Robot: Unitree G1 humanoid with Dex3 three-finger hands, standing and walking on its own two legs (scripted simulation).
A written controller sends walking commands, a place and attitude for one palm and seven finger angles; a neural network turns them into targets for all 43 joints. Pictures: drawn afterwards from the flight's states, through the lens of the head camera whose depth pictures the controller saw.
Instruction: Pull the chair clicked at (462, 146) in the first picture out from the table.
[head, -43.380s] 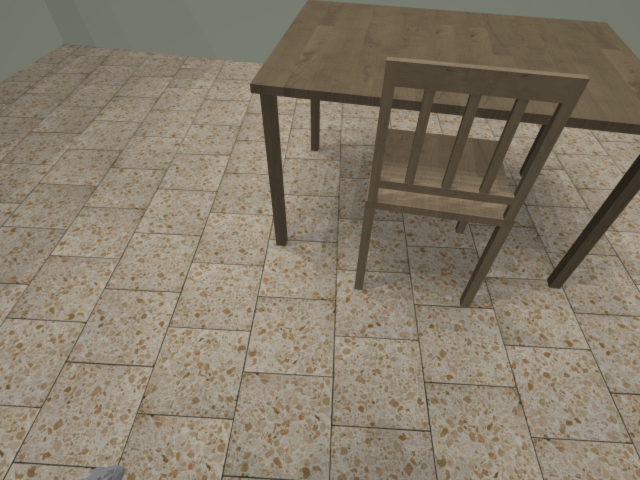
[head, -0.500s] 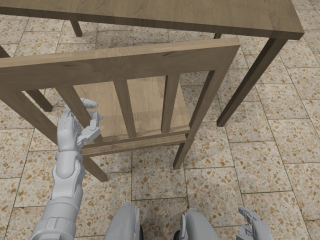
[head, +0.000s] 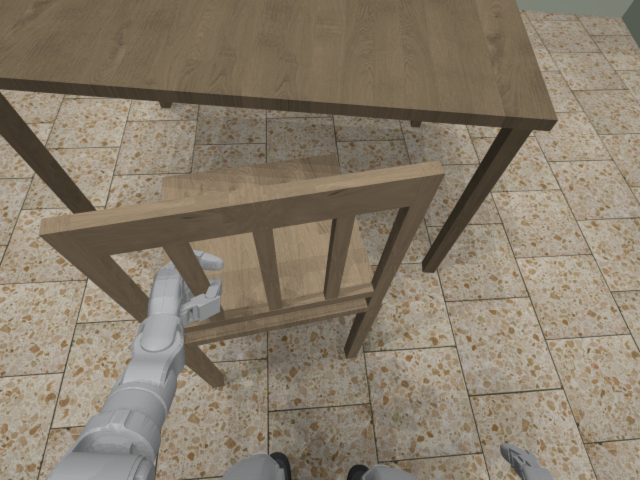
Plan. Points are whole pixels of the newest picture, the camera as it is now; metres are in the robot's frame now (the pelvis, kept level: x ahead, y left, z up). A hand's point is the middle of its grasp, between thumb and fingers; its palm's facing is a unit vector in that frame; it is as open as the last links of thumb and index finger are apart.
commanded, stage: step backward, pulling the chair out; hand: left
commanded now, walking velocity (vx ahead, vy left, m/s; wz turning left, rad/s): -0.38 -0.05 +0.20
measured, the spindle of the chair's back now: (269, 273) +0.40 +0.08 -0.08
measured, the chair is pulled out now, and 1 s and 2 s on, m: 0.22 0.33 0.51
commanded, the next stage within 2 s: none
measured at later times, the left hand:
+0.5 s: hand (210, 359) +0.27 +0.15 -0.07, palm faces +0.09 -0.98 -0.18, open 5.5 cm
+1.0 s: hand (201, 381) +0.24 +0.16 -0.07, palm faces +0.08 -0.98 -0.19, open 5.5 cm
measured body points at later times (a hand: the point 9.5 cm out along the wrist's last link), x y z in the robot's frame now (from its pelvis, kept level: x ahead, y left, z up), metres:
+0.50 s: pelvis -0.06 -0.02 +0.00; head +0.00 -0.01 +0.44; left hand +0.26 +0.20 -0.06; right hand +0.05 -0.29 -0.12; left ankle +0.03 +0.09 -0.73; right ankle +0.00 -0.13 -0.73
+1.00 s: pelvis -0.10 -0.01 -0.01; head -0.01 +0.01 +0.43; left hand +0.23 +0.21 -0.06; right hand +0.03 -0.25 -0.13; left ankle -0.06 +0.12 -0.73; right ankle -0.02 -0.13 -0.73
